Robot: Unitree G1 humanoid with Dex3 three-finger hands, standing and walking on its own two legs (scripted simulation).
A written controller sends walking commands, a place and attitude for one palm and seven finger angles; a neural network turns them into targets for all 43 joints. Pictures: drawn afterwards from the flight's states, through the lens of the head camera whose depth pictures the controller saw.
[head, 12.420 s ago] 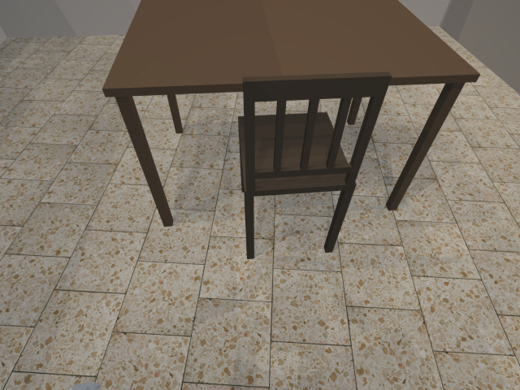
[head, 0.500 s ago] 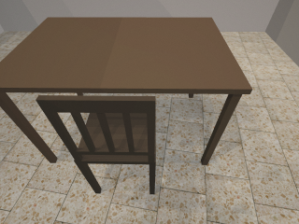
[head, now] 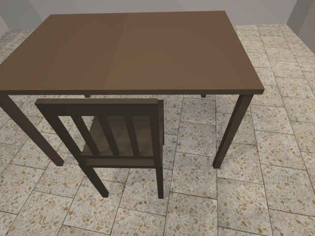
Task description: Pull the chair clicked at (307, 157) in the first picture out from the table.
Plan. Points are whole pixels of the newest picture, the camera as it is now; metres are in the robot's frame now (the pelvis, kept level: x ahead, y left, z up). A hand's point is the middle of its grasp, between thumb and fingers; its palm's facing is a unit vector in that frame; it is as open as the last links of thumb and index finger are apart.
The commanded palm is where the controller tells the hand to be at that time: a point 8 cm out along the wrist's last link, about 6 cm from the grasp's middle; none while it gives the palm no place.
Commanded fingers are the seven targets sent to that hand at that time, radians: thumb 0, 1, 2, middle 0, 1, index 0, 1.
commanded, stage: come to a stop and stand still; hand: left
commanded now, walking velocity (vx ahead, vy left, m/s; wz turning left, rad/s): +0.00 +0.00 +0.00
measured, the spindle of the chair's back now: (109, 136) +0.46 +0.21 -0.11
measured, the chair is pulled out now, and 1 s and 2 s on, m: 0.00 0.00 0.00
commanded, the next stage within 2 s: look again from close up in 0.20 s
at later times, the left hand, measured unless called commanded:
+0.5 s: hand out of the picture +0.00 +0.17 -0.17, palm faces +0.04 -0.98 -0.20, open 7.3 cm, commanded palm none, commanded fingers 0.00 0.90 0.90 -0.20 -0.30 -0.20 -0.30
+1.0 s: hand out of the picture -0.01 +0.16 -0.17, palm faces +0.05 -0.98 -0.18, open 7.3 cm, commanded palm none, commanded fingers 0.00 0.90 0.90 -0.20 -0.30 -0.20 -0.30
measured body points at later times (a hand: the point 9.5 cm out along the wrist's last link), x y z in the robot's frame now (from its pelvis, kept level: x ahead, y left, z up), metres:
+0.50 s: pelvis +0.00 +0.00 +0.00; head +0.01 -0.01 +0.45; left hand +0.00 +0.22 -0.16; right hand -0.02 -0.21 -0.17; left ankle -0.06 +0.11 -0.74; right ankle +0.04 -0.10 -0.74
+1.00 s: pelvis +0.01 +0.00 +0.00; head +0.02 +0.00 +0.45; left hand -0.01 +0.21 -0.16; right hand -0.03 -0.19 -0.17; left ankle -0.06 +0.11 -0.74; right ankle +0.04 -0.10 -0.74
